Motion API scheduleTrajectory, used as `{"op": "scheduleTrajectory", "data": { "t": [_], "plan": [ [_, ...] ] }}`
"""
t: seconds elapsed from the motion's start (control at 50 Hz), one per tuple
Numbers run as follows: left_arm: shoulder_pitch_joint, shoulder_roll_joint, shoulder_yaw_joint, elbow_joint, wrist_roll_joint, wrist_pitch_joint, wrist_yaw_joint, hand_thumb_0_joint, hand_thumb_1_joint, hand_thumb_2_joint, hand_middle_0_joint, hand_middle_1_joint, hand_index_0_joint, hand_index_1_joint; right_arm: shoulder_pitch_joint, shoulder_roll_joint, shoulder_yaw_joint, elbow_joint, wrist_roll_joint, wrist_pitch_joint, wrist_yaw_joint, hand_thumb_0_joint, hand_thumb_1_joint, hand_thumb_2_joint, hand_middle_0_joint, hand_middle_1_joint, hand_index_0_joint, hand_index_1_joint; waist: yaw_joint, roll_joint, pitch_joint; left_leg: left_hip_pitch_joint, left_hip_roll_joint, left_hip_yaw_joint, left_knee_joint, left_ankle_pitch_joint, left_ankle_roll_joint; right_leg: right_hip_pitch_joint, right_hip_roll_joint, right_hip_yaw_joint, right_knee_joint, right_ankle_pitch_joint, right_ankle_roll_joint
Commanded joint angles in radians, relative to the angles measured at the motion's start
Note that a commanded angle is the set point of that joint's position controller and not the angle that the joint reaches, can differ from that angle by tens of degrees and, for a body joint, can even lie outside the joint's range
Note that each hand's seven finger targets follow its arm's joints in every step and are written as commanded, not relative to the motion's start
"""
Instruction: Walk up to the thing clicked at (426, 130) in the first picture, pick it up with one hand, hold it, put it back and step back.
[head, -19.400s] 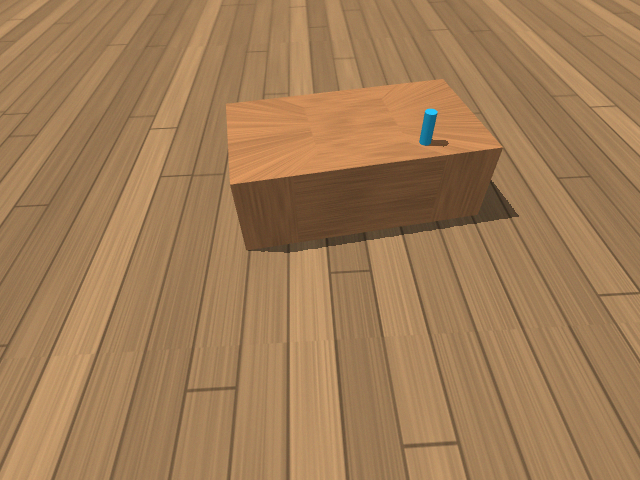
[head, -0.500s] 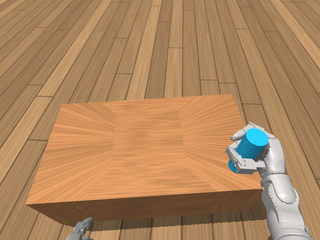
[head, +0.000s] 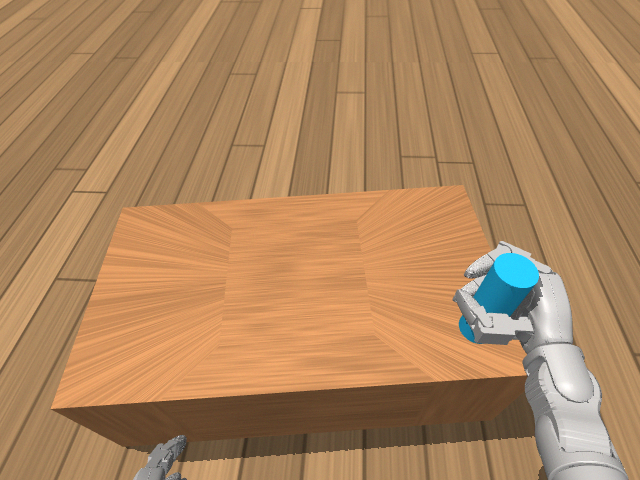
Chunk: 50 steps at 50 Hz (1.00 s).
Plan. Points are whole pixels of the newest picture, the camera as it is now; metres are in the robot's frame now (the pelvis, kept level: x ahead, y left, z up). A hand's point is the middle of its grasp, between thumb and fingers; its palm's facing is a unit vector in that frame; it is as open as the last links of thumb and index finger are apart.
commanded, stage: crouch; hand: right
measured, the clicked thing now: (494, 302) +0.33 -0.18 +0.05
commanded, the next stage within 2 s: lower in 1.14 s
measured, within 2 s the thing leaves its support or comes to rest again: neither
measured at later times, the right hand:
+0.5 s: hand (440, 309) +0.40 -0.16 -0.09, palm faces +0.00 +1.00 +0.00, open 6.0 cm
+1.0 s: hand (424, 313) +0.44 -0.15 -0.17, palm faces +0.00 +1.00 -0.01, open 6.0 cm
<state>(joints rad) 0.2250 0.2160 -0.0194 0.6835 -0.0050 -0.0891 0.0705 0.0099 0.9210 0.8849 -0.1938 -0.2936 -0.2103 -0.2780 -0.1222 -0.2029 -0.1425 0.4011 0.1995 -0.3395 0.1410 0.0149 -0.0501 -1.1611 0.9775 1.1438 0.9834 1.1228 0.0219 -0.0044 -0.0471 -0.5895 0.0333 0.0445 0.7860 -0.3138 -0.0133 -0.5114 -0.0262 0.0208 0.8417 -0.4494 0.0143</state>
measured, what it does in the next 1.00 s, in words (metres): lowers itself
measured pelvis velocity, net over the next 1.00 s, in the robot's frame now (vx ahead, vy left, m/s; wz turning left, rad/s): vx -0.06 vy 0.00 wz -0.01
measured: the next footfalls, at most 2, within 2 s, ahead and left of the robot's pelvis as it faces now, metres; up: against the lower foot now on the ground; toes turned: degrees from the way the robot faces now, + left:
none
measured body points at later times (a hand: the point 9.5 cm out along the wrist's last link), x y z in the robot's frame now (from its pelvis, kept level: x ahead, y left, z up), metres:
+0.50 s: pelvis -0.02 +0.00 -0.11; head +0.12 -0.02 +0.32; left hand +0.08 +0.26 -0.23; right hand +0.39 -0.21 -0.09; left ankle +0.05 +0.13 -0.70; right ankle -0.01 -0.13 -0.70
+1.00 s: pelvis -0.06 +0.00 -0.19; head +0.12 -0.02 +0.22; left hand +0.02 +0.27 -0.31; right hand +0.43 -0.21 -0.17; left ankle +0.05 +0.13 -0.70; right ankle -0.01 -0.13 -0.70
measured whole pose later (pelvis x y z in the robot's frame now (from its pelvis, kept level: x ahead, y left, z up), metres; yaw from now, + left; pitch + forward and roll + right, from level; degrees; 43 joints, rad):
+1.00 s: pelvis -0.06 +0.00 -0.19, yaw +0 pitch +32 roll +1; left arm 0.22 0.26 0.00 0.67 0.06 -0.06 -0.03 0.01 0.92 0.89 -0.20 -0.29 -0.21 -0.28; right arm -0.80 -0.33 -0.35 1.01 0.07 -0.55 0.16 0.02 -0.05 -1.17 0.98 1.15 0.98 1.12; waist 0.15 -0.01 -0.18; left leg -1.68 0.07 0.02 1.61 -0.50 -0.01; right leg -1.60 0.01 0.04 1.70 -0.67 0.01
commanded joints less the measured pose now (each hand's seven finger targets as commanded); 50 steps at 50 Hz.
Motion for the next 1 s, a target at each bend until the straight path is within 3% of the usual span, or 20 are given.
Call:
{"op": "scheduleTrajectory", "data": {
  "t": [0.0, 0.06, 0.12, 0.14, 0.18, 0.24, 0.28, 0.34, 0.36, 0.38, 0.42, 0.46, 0.5, 0.54, 0.56, 0.6, 0.8, 0.86, 0.88, 0.98],
  "plan": [
    [-0.030, 0.136, 0.060, -0.106, 0.000, -0.054, 0.002, 0.000, 0.922, 0.882, -0.192, -0.300, -0.210, -0.281, -0.311, -0.101, -0.043, -0.160, 0.013, -0.083, 0.007, 0.000, -0.596, -1.338, 1.433, 1.459, 1.435, 1.459, 0.019, 0.020, -0.219, 0.122, -0.030, 0.000, -0.062, 0.107, 0.024, -0.041, 0.012, 0.004, -0.123, 0.159, -0.024],
    [-0.020, 0.131, 0.059, -0.095, 0.006, -0.056, -0.002, 0.000, 0.923, 0.878, -0.192, -0.299, -0.212, -0.279, -0.361, -0.109, -0.053, -0.105, 0.008, -0.119, 0.009, 0.000, -0.611, -1.336, 1.426, 1.451, 1.428, 1.451, 0.024, 0.030, -0.211, 0.082, -0.024, -0.009, -0.021, 0.093, 0.022, -0.100, 0.017, 0.002, -0.078, 0.138, -0.028],
    [-0.008, 0.145, 0.070, -0.085, 0.013, -0.061, -0.010, 0.000, 0.926, 0.878, -0.194, -0.302, -0.215, -0.280, -0.421, -0.120, -0.070, -0.032, 0.002, -0.167, 0.018, 0.000, -0.599, -1.360, 1.432, 1.470, 1.438, 1.471, 0.026, 0.004, -0.296, 0.017, -0.016, -0.024, 0.065, 0.126, 0.026, -0.151, 0.024, 0.001, 0.014, 0.166, -0.025],
    [-0.015, 0.141, 0.063, -0.088, 0.015, -0.066, -0.014, 0.000, 0.926, 0.880, -0.195, -0.303, -0.215, -0.282, -0.431, -0.083, -0.044, 0.016, 0.001, -0.181, 0.026, 0.000, -0.594, -1.345, 1.420, 1.456, 1.425, 1.456, 0.038, 0.012, -0.307, -0.018, -0.020, -0.021, 0.092, 0.120, 0.027, -0.172, 0.024, 0.004, 0.035, 0.166, -0.023],
    [0.008, 0.148, 0.070, -0.084, 0.019, -0.069, -0.018, 0.000, 0.921, 0.884, -0.194, -0.301, -0.212, -0.282, -0.505, -0.118, -0.069, 0.033, -0.010, -0.221, 0.032, 0.000, -0.583, -1.352, 1.424, 1.463, 1.430, 1.463, 0.038, -0.008, -0.400, -0.059, -0.017, -0.034, 0.157, 0.147, 0.031, -0.222, 0.028, 0.001, 0.102, 0.184, -0.020],
    [0.025, 0.150, 0.073, -0.071, 0.026, -0.071, -0.026, 0.000, 0.924, 0.880, -0.192, -0.300, -0.213, -0.279, -0.512, -0.127, -0.090, 0.160, -0.019, -0.265, 0.040, 0.000, -0.585, -1.353, 1.420, 1.460, 1.428, 1.460, 0.036, 0.004, -0.411, -0.149, -0.015, -0.042, 0.243, 0.112, 0.031, -0.359, 0.030, -0.002, 0.189, 0.143, -0.020],
    [0.041, 0.159, 0.076, -0.080, 0.033, -0.070, -0.033, 0.000, 0.927, 0.879, -0.192, -0.301, -0.214, -0.278, -0.614, -0.176, -0.121, 0.122, -0.027, -0.303, 0.036, 0.000, -0.600, -1.369, 1.426, 1.472, 1.436, 1.472, 0.030, -0.027, -0.522, -0.166, -0.012, -0.054, 0.304, 0.134, 0.036, -0.414, 0.033, -0.007, 0.249, 0.156, -0.018],
    [0.054, 0.179, 0.087, -0.079, 0.037, -0.066, -0.041, 0.000, 0.923, 0.885, -0.193, -0.302, -0.212, -0.283, -0.654, -0.180, -0.123, 0.182, -0.036, -0.321, 0.035, 0.000, -0.577, -1.330, 1.393, 1.431, 1.400, 1.431, 0.031, -0.041, -0.535, -0.260, -0.014, -0.040, 0.370, 0.098, 0.041, -0.466, 0.037, 0.002, 0.291, 0.139, -0.012],
    [0.063, 0.188, 0.092, -0.070, 0.039, -0.063, -0.044, 0.000, 0.919, 0.889, -0.193, -0.301, -0.209, -0.285, -0.689, -0.199, -0.149, 0.204, -0.038, -0.329, 0.034, 0.000, -0.566, -1.332, 1.392, 1.433, 1.400, 1.433, 0.038, -0.049, -0.550, -0.309, -0.014, -0.035, 0.400, 0.098, 0.045, -0.479, 0.035, 0.012, 0.313, 0.149, -0.010],
    [0.075, 0.193, 0.096, -0.070, 0.041, -0.060, -0.048, 0.000, 0.914, 0.893, -0.194, -0.302, -0.207, -0.288, -0.700, -0.200, -0.149, 0.193, -0.040, -0.335, 0.033, 0.000, -0.556, -1.328, 1.384, 1.429, 1.394, 1.429, 0.036, -0.065, -0.610, -0.308, -0.012, -0.040, 0.420, 0.135, 0.049, -0.464, 0.034, 0.008, 0.340, 0.194, -0.009],
    [0.084, 0.196, 0.091, -0.078, 0.043, -0.054, -0.057, 0.000, 0.914, 0.895, -0.194, -0.302, -0.206, -0.290, -0.752, -0.183, -0.131, 0.207, -0.045, -0.333, 0.040, 0.000, -0.543, -1.318, 1.377, 1.421, 1.387, 1.421, 0.058, -0.076, -0.677, -0.326, -0.010, -0.035, 0.461, 0.175, 0.054, -0.467, 0.034, 0.015, 0.381, 0.251, -0.007],
    [0.102, 0.202, 0.100, -0.067, 0.044, -0.042, -0.063, 0.000, 0.916, 0.894, -0.195, -0.303, -0.207, -0.290, -0.788, -0.185, -0.129, 0.224, -0.052, -0.328, 0.041, 0.000, -0.543, -1.315, 1.373, 1.415, 1.381, 1.415, 0.069, -0.073, -0.670, -0.353, -0.008, -0.035, 0.484, 0.185, 0.055, -0.512, 0.037, 0.013, 0.414, 0.258, -0.009],
    [0.108, 0.204, 0.102, -0.070, 0.041, -0.036, -0.072, 0.000, 0.917, 0.894, -0.193, -0.300, -0.205, -0.288, -0.797, -0.185, -0.142, 0.258, -0.056, -0.321, 0.039, 0.000, -0.562, -1.332, 1.395, 1.435, 1.403, 1.435, 0.074, -0.045, -0.702, -0.360, -0.007, -0.036, 0.509, 0.188, 0.056, -0.558, 0.039, 0.011, 0.444, 0.240, -0.013],
    [0.107, 0.218, 0.109, -0.078, 0.040, -0.029, -0.080, 0.000, 0.915, 0.895, -0.194, -0.300, -0.206, -0.288, -0.836, -0.217, -0.168, 0.256, -0.057, -0.316, 0.033, 0.000, -0.582, -1.330, 1.395, 1.431, 1.402, 1.431, 0.073, -0.033, -0.710, -0.347, -0.004, -0.041, 0.508, 0.125, 0.050, -0.620, 0.044, 0.006, 0.454, 0.141, -0.021],
    [0.114, 0.205, 0.100, -0.071, 0.036, -0.026, -0.083, 0.000, 0.914, 0.898, -0.195, -0.300, -0.205, -0.290, -0.838, -0.203, -0.173, 0.306, -0.057, -0.311, 0.032, 0.000, -0.542, -1.329, 1.387, 1.431, 1.396, 1.431, 0.095, 0.004, -0.696, -0.363, -0.004, -0.041, 0.513, 0.115, 0.048, -0.655, 0.044, 0.007, 0.473, 0.122, -0.026],
    [0.116, 0.206, 0.098, -0.069, 0.038, -0.023, -0.089, 0.000, 0.913, 0.899, -0.196, -0.300, -0.204, -0.291, -0.842, -0.220, -0.189, 0.301, -0.059, -0.311, 0.024, 0.000, -0.564, -1.317, 1.389, 1.421, 1.395, 1.421, 0.083, -0.004, -0.709, -0.386, -0.001, -0.042, 0.541, 0.097, 0.051, -0.689, 0.045, 0.008, 0.489, 0.105, -0.025],
    [0.124, 0.214, 0.091, -0.072, 0.052, -0.002, -0.097, 0.000, 0.913, 0.901, -0.194, -0.298, -0.203, -0.288, -1.016, -0.313, -0.235, 0.342, -0.104, -0.311, 0.017, 0.000, -0.566, -1.331, 1.389, 1.429, 1.397, 1.429, 0.107, -0.085, -0.741, -0.525, 0.004, -0.048, 0.631, 0.035, 0.053, -0.787, 0.048, 0.001, 0.582, 0.044, -0.027],
    [0.124, 0.207, 0.086, -0.071, 0.056, 0.003, -0.097, 0.000, 0.918, 0.893, -0.191, -0.293, -0.202, -0.281, -1.052, -0.281, -0.207, 0.393, -0.114, -0.299, 0.016, 0.000, -0.571, -1.344, 1.399, 1.443, 1.407, 1.443, 0.132, -0.081, -0.711, -0.574, 0.006, -0.048, 0.637, -0.025, 0.048, -0.828, 0.047, 0.003, 0.600, -0.021, -0.032],
    [0.122, 0.210, 0.089, -0.077, 0.054, 0.002, -0.097, 0.000, 0.915, 0.895, -0.192, -0.292, -0.202, -0.282, -1.041, -0.305, -0.227, 0.394, -0.116, -0.294, 0.012, 0.000, -0.587, -1.340, 1.404, 1.440, 1.410, 1.441, 0.125, -0.069, -0.717, -0.575, 0.007, -0.047, 0.636, -0.058, 0.045, -0.851, 0.047, 0.006, 0.598, -0.054, -0.034],
    [0.141, 0.226, 0.094, -0.079, 0.055, 0.003, -0.095, 0.000, 0.915, 0.894, -0.191, -0.291, -0.200, -0.282, -1.109, -0.301, -0.209, 0.407, -0.122, -0.271, 0.014, 0.000, -0.582, -1.338, 1.404, 1.441, 1.410, 1.441, 0.151, -0.071, -0.762, -0.600, 0.009, -0.048, 0.669, -0.055, 0.043, -0.886, 0.046, 0.005, 0.641, -0.060, -0.035]
  ]
}}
